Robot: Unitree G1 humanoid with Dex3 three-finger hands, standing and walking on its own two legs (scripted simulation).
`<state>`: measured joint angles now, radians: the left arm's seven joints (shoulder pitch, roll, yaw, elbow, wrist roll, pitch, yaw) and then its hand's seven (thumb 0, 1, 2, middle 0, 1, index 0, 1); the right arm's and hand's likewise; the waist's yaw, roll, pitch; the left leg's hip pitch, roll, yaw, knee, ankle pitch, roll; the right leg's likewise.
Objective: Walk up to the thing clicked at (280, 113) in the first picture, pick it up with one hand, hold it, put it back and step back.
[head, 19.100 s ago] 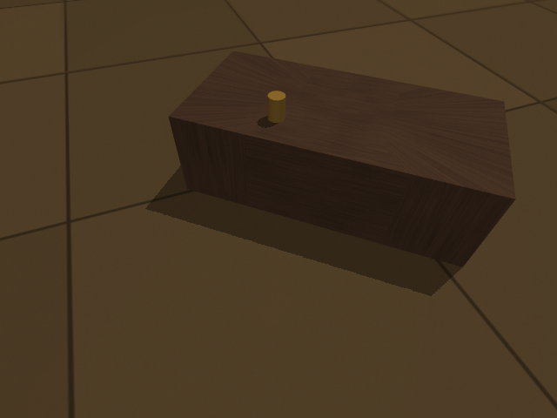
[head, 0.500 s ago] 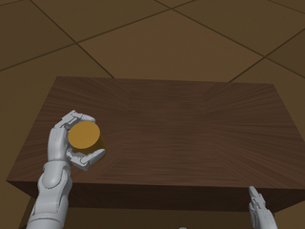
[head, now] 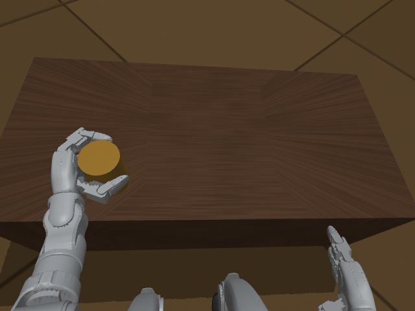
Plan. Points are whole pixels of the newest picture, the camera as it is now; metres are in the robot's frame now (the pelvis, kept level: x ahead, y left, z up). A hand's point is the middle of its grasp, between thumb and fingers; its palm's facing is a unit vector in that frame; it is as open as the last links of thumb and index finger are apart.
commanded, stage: crouch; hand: left
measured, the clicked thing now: (106, 170) +0.40 +0.17 -0.01
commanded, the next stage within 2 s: lower in 0.84 s
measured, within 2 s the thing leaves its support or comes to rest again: neither
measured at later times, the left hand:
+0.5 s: hand (115, 153) +0.47 +0.17 -0.07, palm faces +0.10 -1.00 -0.01, open 10.1 cm
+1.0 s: hand (120, 148) +0.51 +0.16 -0.10, palm faces +0.12 -0.99 -0.01, open 10.1 cm
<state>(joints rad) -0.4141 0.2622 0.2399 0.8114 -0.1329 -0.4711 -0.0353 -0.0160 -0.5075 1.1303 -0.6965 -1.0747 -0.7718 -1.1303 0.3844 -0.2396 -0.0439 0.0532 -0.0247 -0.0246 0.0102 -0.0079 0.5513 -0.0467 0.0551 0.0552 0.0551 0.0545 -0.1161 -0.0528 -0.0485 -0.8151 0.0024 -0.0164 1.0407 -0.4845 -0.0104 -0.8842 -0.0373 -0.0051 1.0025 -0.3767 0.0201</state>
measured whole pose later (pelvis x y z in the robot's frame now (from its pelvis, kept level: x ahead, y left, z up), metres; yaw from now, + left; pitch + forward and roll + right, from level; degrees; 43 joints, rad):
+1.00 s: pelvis +0.00 +0.00 -0.08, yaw -1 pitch +29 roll -3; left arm -0.77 0.48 0.43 1.20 -0.02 -0.62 -0.01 -0.02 -0.51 1.13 -0.70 -1.06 -0.78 -1.12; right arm 0.42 -0.29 -0.06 -0.25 -0.07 -0.01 0.08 -0.01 0.52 -0.05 0.06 0.06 0.06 0.05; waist -0.32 -0.03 -0.14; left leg -1.31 0.02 -0.05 1.43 -0.62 -0.01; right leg -1.36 -0.02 -0.03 1.34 -0.48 0.02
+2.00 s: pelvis -0.03 +0.01 -0.14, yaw -3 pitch +34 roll -6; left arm -0.85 0.64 0.44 1.29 0.06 -0.63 0.04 -0.01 -0.50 1.14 -0.68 -1.09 -0.76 -1.14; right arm 0.42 -0.33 -0.06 -0.41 -0.07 -0.02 0.11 -0.01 0.52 -0.05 0.06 0.06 0.06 0.06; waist -0.45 -0.05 -0.15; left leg -1.60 0.02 -0.09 1.67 -0.66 -0.01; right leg -1.63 -0.01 -0.05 1.53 -0.49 0.03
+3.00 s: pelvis -0.04 +0.01 -0.15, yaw -3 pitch +34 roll -6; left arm -0.89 0.65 0.46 1.27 0.07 -0.63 0.05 -0.01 -0.59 0.25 -0.37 -0.37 -0.39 -0.36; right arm 0.42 -0.35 -0.08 -0.46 -0.06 -0.02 0.11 -0.01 0.51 -0.05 0.07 0.06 0.06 0.06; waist -0.46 -0.06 -0.14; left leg -1.65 0.01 -0.09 1.71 -0.66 -0.01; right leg -1.68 -0.02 -0.05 1.57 -0.49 0.03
